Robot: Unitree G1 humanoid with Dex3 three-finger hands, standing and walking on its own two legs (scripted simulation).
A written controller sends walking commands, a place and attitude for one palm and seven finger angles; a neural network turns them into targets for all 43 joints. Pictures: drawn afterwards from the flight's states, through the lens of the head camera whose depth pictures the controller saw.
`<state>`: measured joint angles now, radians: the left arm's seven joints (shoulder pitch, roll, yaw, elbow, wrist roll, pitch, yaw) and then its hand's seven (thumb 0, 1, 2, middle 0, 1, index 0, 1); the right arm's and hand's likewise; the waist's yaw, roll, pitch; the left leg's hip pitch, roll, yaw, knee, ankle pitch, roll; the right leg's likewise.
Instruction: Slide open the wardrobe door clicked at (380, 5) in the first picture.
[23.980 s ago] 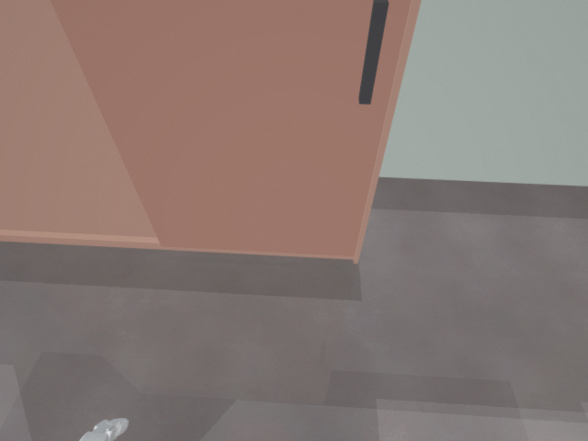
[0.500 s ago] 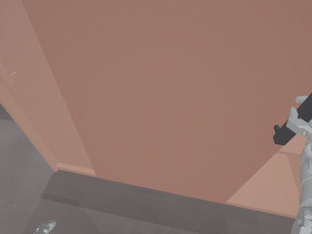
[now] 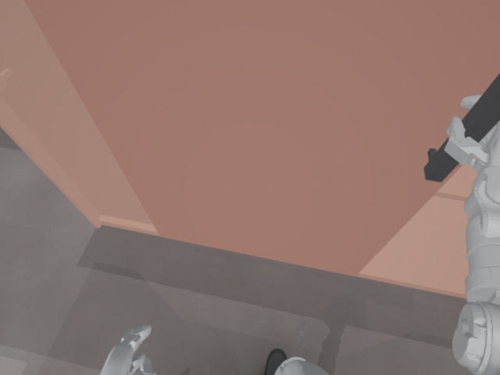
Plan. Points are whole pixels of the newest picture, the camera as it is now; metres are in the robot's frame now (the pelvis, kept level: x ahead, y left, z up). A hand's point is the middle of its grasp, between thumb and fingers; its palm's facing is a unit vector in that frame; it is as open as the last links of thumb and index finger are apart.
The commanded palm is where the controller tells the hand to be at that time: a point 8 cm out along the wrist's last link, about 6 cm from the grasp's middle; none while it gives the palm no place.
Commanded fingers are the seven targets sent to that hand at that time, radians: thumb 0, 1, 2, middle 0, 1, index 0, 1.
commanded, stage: stop walking and hold the door there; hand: right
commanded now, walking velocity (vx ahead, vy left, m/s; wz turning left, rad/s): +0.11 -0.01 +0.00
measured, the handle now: (467, 122) +0.49 -0.30 +0.13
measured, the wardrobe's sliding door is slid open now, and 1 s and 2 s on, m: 0.49 0.49 0.49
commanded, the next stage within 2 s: loosen the grip on the handle in 0.54 s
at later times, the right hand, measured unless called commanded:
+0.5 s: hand (455, 139) +0.45 -0.27 +0.13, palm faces +0.41 +0.89 -0.19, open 6.0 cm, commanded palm +0.41 -0.31 +0.12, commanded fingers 0.00 -0.90 -0.90 0.45 1.40 0.45 1.40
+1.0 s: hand (457, 139) +0.45 -0.27 +0.13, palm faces +0.40 +0.89 -0.20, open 11.6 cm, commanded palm +0.41 -0.30 +0.13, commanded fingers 0.00 0.55 -0.20 0.33 1.25 0.33 1.25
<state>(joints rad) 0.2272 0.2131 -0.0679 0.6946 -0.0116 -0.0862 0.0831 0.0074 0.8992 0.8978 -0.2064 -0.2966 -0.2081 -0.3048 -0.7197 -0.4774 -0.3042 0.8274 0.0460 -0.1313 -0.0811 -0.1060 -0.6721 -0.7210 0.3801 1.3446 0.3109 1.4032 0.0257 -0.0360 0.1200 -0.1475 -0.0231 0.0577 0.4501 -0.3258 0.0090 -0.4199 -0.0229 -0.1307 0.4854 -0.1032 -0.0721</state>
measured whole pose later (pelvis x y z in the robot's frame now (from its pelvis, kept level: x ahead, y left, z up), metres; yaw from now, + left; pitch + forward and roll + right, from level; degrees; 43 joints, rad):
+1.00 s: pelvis -0.01 +0.02 -0.01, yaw -1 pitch +6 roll +2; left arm 0.33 0.29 0.01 0.71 -0.01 -0.06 0.06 0.01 0.90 0.90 -0.20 -0.30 -0.20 -0.30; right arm -0.86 -0.57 -0.39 1.04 -0.08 -0.08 -0.04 -0.01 0.20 -0.37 0.36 1.30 0.38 1.37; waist 0.08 0.01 -0.03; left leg -0.35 -0.05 0.07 0.64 -0.40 0.04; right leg -0.60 -0.04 -0.10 0.59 -0.11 -0.06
